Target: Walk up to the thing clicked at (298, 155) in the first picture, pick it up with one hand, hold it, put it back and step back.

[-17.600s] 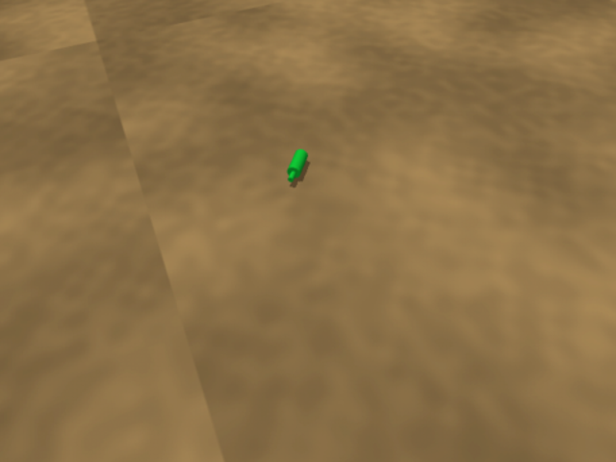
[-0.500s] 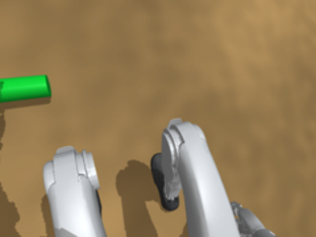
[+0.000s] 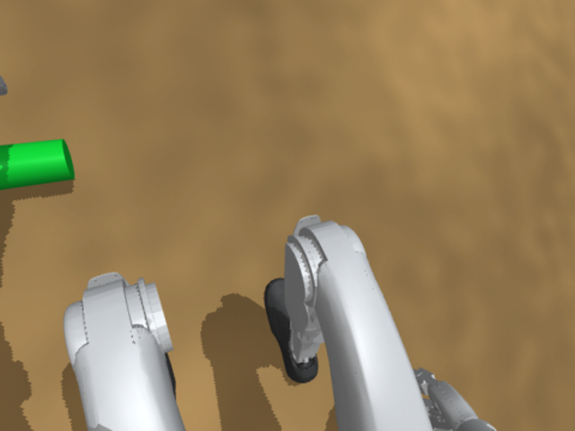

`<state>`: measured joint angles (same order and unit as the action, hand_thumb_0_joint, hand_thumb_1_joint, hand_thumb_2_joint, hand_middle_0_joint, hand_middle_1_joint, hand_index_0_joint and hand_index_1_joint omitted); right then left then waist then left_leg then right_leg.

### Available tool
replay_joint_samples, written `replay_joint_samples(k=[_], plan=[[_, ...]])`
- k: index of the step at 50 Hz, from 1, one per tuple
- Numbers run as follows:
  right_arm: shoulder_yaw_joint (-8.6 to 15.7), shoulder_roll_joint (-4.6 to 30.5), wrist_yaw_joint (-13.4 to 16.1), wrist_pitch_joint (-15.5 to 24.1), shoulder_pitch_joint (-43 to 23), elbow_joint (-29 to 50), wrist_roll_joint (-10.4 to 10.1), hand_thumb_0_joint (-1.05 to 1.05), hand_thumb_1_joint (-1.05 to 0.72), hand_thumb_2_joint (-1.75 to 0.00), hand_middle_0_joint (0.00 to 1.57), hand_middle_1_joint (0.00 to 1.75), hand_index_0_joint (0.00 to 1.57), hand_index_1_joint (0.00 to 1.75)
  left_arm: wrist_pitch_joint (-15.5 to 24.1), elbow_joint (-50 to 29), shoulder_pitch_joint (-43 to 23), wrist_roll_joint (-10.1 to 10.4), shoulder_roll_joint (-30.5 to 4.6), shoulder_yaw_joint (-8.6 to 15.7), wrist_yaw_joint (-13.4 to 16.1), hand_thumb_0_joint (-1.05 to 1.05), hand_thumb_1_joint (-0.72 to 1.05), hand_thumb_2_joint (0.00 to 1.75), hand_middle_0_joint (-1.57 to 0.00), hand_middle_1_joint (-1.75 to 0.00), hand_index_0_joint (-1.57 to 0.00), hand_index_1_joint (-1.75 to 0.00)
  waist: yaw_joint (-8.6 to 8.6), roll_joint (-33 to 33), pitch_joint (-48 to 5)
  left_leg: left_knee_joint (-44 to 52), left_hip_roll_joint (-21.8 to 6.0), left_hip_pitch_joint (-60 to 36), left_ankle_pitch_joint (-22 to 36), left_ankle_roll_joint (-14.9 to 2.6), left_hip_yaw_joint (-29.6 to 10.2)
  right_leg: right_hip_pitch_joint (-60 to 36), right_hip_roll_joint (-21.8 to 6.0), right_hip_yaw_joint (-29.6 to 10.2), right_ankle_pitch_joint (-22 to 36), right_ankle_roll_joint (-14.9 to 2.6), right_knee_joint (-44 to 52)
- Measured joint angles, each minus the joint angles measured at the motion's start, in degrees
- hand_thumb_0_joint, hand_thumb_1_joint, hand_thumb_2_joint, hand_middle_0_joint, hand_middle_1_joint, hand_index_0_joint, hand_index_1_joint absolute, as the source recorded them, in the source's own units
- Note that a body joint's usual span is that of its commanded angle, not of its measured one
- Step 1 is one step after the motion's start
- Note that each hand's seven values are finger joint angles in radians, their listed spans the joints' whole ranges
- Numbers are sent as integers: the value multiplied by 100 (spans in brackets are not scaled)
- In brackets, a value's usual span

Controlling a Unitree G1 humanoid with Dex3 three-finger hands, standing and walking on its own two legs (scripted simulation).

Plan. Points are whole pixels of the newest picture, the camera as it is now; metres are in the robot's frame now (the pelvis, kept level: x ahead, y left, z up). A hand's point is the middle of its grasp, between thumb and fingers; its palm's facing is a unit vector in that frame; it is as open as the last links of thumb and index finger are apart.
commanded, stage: approach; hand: left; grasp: from above
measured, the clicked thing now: out of the picture +0.51 +0.31 -0.29
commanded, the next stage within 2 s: close in in 0.34 s
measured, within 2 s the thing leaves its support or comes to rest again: neither
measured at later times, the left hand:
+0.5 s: hand out of the picture +0.49 +0.30 -0.17, palm faces -0.47 -0.04 -0.88, open 13.9 cm
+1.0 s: hand (0, 165) +0.50 +0.28 -0.23, palm faces -0.46 -0.04 -0.89, open 13.7 cm
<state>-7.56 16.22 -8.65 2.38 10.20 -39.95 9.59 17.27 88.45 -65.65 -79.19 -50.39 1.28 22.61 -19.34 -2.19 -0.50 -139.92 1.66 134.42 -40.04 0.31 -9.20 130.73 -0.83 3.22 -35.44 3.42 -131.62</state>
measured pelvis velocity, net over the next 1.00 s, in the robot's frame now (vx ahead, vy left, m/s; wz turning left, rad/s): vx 0.00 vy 0.00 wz -0.04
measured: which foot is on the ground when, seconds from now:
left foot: down 0.00-1.00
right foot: down 0.00-1.00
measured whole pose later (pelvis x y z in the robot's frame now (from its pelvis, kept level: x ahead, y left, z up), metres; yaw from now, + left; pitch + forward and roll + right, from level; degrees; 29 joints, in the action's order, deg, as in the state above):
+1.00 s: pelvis +0.00 +0.00 -0.01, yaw -2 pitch +32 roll -12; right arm -12.5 18.0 -9.6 6.0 11.0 -36.2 11.6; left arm 15.5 94.1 -64.4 -79.6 -55.9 5.4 27.8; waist -23.1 -4.3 5.6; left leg -143.1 1.2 135.5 -40.5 0.3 -11.2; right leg 131.5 0.3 4.7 -34.6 3.9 -133.1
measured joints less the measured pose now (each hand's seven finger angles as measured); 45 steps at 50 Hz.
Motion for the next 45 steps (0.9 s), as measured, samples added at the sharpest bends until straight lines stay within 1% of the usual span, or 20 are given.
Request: replay_joint_samples(k=[4,6,9,11,14,18,20,23,25,31,38,44,45], plan=[[-71,31,9,28,47,127,-8,0,-90,-88,20,30,20,30,-257,184,-166,-65,1,101,108,0,-51,102,-9,-102,-10,-101,-206,80,19,-6,-20,35,-16,-9,-23,36,22,22,10,6,21],[-97,52,13,23,101,202,-37,0,-90,-88,20,30,20,30,-402,181,-136,-21,10,187,112,0,-50,101,-9,-102,-10,-101,-274,136,42,3,-33,46,-20,-12,-23,54,32,22,18,7,34],[-126,76,6,-14,195,282,-102,0,-90,-88,20,30,20,30,-583,57,52,104,61,307,43,0,-50,101,-8,-102,-10,-101,-295,215,79,28,-59,31,-30,-18,-11,61,52,10,28,25,58],[-137,79,-5,-45,244,298,-144,0,-90,-88,20,30,20,30,-656,-66,233,230,101,361,-55,0,-50,101,-8,-103,-10,-101,-266,255,104,48,-71,6,-35,-20,1,49,59,-2,30,51,72],[-133,78,-18,-72,295,301,-186,0,-90,-88,20,30,20,30,-666,-307,512,412,153,402,-269,0,-50,101,-8,-103,-10,-101,-167,286,155,78,-69,-33,-24,-9,14,25,54,-14,35,48,81],[-119,97,-18,-73,288,286,-181,0,-90,-88,20,30,20,30,-479,-547,698,570,123,401,-512,0,-51,100,-8,-103,-10,-101,-2,246,258,82,-39,-70,21,23,3,-16,31,-6,55,34,66],[-98,111,-2,-63,258,271,-149,0,-90,-88,20,30,20,30,-339,-599,670,586,64,366,-569,0,-51,100,-8,-103,-10,-102,69,196,294,72,-19,-66,49,43,-18,-22,19,11,71,23,55],[-62,145,21,-49,188,228,-91,0,-90,-88,20,30,20,30,-139,-563,504,546,-31,257,-550,0,-51,100,-8,-103,-11,-102,135,116,308,46,8,-40,78,63,-50,-15,4,38,86,9,36],[-51,172,29,-44,120,199,-52,0,-90,-88,20,30,20,30,-40,-468,372,478,-95,182,-485,0,-51,101,-9,-104,-11,-102,140,68,303,20,15,-28,78,65,-73,-17,3,57,87,10,26],[-86,214,20,-30,-26,201,24,0,-90,-89,20,30,20,30,69,-58,166,214,-168,59,-207,0,-50,104,-9,-105,-11,-104,28,-16,230,-54,13,-21,17,51,-119,-38,15,97,47,6,0],[-205,183,-8,61,-21,329,88,0,-90,-89,20,30,20,30,41,261,131,-33,-239,193,147,0,-47,106,-9,-107,-12,-105,-145,-78,278,-112,6,1,-10,28,-138,-36,29,118,34,-26,-23],[-357,158,-54,218,12,338,151,0,-90,-89,20,30,20,30,-86,548,75,-85,-393,240,391,0,-46,104,-9,-106,-11,-104,-293,-153,431,-199,-16,51,-13,9,-149,21,67,117,63,20,-82],[-384,161,-63,246,17,341,161,0,-90,-89,20,30,20,30,-99,560,88,-92,-426,294,418,0,-46,104,-9,-105,-11,-104,-313,-162,468,-220,-21,60,-17,5,-158,28,75,121,68,33,-92]])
